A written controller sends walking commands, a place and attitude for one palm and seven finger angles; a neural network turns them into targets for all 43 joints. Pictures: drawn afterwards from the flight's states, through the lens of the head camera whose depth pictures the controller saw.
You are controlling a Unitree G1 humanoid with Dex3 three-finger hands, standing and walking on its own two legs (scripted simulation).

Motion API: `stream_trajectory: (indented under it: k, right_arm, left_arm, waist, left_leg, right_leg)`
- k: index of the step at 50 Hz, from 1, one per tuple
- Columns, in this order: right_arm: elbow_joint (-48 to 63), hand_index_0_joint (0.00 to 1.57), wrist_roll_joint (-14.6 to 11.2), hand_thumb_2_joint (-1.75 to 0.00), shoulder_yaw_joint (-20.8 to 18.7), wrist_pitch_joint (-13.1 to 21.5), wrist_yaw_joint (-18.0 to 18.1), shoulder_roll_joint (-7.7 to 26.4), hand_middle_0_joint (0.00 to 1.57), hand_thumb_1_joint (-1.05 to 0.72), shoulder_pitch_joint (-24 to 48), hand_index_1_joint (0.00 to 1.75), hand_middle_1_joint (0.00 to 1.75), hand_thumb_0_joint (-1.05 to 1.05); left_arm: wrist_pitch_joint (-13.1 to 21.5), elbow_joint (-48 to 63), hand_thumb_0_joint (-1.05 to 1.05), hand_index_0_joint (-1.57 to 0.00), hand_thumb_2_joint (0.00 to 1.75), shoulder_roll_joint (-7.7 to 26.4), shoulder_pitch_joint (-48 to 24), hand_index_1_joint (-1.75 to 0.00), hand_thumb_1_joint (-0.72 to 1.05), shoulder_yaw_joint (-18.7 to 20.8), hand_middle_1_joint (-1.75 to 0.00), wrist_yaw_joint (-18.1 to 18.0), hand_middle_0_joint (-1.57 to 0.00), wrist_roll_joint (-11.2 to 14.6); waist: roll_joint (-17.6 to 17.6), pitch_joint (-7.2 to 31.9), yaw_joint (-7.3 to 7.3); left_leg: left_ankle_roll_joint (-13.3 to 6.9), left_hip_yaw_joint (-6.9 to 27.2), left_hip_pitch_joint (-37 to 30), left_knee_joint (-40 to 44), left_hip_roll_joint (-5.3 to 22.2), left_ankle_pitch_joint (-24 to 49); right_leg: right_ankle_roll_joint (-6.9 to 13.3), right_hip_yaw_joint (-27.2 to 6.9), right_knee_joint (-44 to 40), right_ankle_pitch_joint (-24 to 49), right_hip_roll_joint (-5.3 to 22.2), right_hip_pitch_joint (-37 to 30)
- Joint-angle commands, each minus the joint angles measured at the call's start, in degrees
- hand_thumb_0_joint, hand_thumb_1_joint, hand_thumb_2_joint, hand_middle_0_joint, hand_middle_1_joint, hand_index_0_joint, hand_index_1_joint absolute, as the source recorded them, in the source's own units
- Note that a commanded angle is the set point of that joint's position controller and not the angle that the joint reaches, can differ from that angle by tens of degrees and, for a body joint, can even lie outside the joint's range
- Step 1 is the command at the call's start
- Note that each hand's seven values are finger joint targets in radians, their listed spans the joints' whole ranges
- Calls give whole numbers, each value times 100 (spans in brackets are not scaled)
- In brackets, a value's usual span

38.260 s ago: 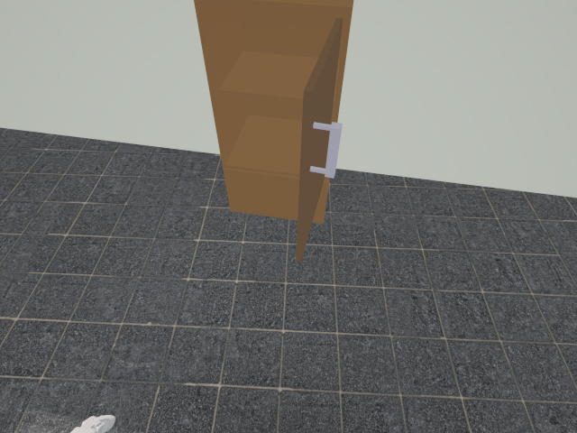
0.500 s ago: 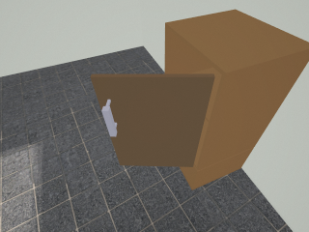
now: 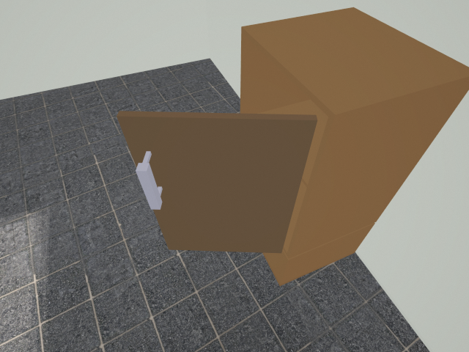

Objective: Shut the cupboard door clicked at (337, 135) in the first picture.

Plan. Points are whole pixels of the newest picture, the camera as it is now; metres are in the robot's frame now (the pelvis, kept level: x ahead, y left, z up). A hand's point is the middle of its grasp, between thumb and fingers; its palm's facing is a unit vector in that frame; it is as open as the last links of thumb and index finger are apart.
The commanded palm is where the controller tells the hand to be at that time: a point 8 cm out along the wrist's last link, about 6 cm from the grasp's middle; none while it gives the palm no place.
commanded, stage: come to a stop and stand still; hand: left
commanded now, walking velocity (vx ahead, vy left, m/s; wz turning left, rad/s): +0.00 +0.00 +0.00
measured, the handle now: (152, 180) +0.49 +0.23 -0.05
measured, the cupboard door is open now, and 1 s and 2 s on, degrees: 65 65 65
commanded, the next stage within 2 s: look again from close up in 0.26 s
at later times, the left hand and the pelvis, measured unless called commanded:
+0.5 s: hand out of the picture +0.03 +0.17 -0.17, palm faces +0.01 -0.98 -0.21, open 7.4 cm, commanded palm none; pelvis +0.02 +0.00 +0.00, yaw +0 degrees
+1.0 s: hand out of the picture +0.02 +0.17 -0.17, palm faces +0.02 -0.98 -0.20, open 7.4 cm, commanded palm +0.11 +0.22 -0.07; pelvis +0.02 +0.00 +0.00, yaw +1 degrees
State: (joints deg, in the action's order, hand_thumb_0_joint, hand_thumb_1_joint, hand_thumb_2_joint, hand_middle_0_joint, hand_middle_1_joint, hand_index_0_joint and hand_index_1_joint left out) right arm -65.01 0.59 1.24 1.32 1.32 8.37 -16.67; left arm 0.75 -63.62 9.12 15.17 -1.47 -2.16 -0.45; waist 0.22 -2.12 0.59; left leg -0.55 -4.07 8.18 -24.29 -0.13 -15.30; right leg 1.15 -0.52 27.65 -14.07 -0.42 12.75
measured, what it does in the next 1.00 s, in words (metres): stands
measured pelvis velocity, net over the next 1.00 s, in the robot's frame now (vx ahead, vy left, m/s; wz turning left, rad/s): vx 0.02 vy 0.00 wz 0.01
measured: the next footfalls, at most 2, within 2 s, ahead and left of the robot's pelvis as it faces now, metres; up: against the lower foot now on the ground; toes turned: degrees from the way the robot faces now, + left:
none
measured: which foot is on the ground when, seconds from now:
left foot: down 0.00-1.00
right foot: down 0.00-1.00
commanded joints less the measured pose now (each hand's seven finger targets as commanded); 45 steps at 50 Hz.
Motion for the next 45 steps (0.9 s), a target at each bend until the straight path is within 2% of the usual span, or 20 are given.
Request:
stream_trajectory:
  k: [1, 7, 10, 12, 15, 17, 21, 24, 25, 27, 30, 35, 37, 43, 45]
  right_arm:
    - [143, 20, -9, -90, -125, 72, 52, 549, 20, -90, -318, 30, 30, 0]
    - [113, 20, -3, -90, -138, 57, 59, 526, 20, -90, -245, 30, 30, 0]
    - [134, 20, 3, -90, -145, 68, 60, 592, 20, -90, -212, 30, 30, 0]
    - [117, 20, 2, -90, -145, 62, 68, 567, 20, -90, -175, 30, 30, 0]
    - [125, 20, 7, -90, -146, 70, 73, 613, 20, -90, -148, 30, 30, 0]
    - [120, 20, 3, -90, -149, 66, 79, 574, 20, -90, -136, 30, 30, 0]
    - [110, 20, 6, -90, -153, 74, 85, 626, 20, -90, -124, 30, 30, 0]
    - [99, 20, 5, -90, -149, 75, 89, 611, 20, -90, -122, 30, 30, 0]
    - [93, 20, 8, -90, -147, 71, 92, 619, 20, -90, -125, 30, 30, 0]
    - [79, 20, 2, -90, -145, 62, 93, 555, 20, -90, -129, 30, 30, 0]
    - [81, 20, 6, -90, -147, 63, 88, 585, 20, -90, -151, 30, 30, 0]
    - [52, 20, 4, -90, -148, 84, 96, 570, 20, -90, -189, 30, 30, 0]
    - [47, 20, -3, -90, -146, 72, 101, 510, 20, -90, -194, 30, 30, 0]
    - [20, 20, 4, -90, -136, 68, 99, 498, 20, -90, -225, 30, 30, 0]
    - [16, 20, 6, -90, -138, 75, 101, 510, 20, -90, -247, 30, 30, 0]
  left_arm:
    - [101, 177, 0, -20, 90, 612, 306, -30, 90, 139, -30, 0, -20, -6]
    - [105, 213, 0, -20, 90, 618, 237, -30, 90, 158, -30, -2, -20, -15]
    - [116, 228, 0, -20, 90, 653, 236, -30, 90, 165, -30, 0, -20, -7]
    - [115, 235, 0, -20, 90, 657, 215, -30, 90, 175, -30, -1, -20, -11]
    - [115, 232, 0, -20, 90, 673, 221, -30, 90, 178, -30, 1, -20, -2]
    - [110, 234, 0, -20, 90, 660, 200, -30, 90, 187, -30, 1, -20, -11]
    - [116, 207, 0, -20, 90, 684, 215, -30, 90, 187, -30, 3, -20, -4]
    - [110, 208, 0, -20, 90, 678, 231, -30, 90, 190, -30, 2, -20, -8]
    - [110, 193, 0, -20, 90, 669, 242, -30, 90, 188, -30, 3, -20, -4]
    - [100, 195, 0, -20, 90, 632, 238, -30, 90, 186, -30, 1, -20, -15]
    - [106, 189, 0, -20, 90, 650, 263, -30, 90, 183, -30, 2, -20, -6]
    - [108, 188, 0, -20, 90, 633, 280, -30, 90, 195, -30, -1, -20, -8]
    - [97, 174, 0, -20, 90, 594, 282, -30, 90, 186, -30, 0, -20, -15]
    - [89, 164, 0, -20, 90, 559, 331, -30, 90, 180, -30, 1, -20, -11]
    - [92, 153, 0, -20, 90, 560, 321, -30, 90, 186, -30, 3, -20, -6]
  waist:
    - [-107, -85, -50]
    - [-183, -165, -47]
    - [-151, 3, -44]
    - [-126, -67, -41]
    - [-46, 53, -55]
    - [-80, -56, -62]
    - [-68, 82, -57]
    - [-11, 32, -69]
    - [-89, 32, -66]
    - [-69, -125, -71]
    - [-133, -45, -66]
    - [-21, 51, -81]
    - [-80, -141, -79]
    - [-31, -203, -97]
    - [-50, -89, -84]
  left_leg:
    - [-120, 520, 181, 398, 576, 739]
    - [-103, 513, 141, 418, 576, 805]
    - [-99, 511, 28, 381, 577, 979]
    - [-91, 509, 28, 401, 590, 1002]
    - [-90, 512, -52, 385, 608, 1137]
    - [-92, 499, -21, 422, 615, 1102]
    - [-86, 513, -114, 397, 619, 1203]
    - [-89, 502, -109, 410, 622, 1233]
    - [-83, 501, -118, 410, 630, 1187]
    - [-93, 497, -35, 473, 622, 1073]
    - [-87, 515, -76, 445, 608, 1038]
    - [-94, 516, -114, 454, 626, 1203]
    - [-102, 521, -32, 502, 624, 1086]
    - [-104, 547, 20, 511, 597, 987]
    - [-106, 545, -27, 506, 614, 1020]
  right_leg:
    - [168, -592, -475, 1095, 606, -101]
    - [171, -578, -511, 1215, 599, -98]
    - [170, -571, -486, 1447, 629, -197]
    - [176, -561, -494, 1476, 610, -182]
    - [176, -551, -467, 1590, 623, -255]
    - [173, -516, -499, 1519, 611, -227]
    - [177, -537, -488, 1656, 625, -299]
    - [175, -530, -486, 1659, 619, -296]
    - [176, -531, -492, 1635, 617, -273]
    - [173, -513, -547, 1498, 605, -235]
    - [176, -548, -554, 1493, 614, -250]
    - [172, -507, -517, 1534, 604, -324]
    - [173, -483, -562, 1410, 592, -250]
    - [169, -507, -598, 1254, 587, -211]
    - [170, -495, -570, 1251, 579, -238]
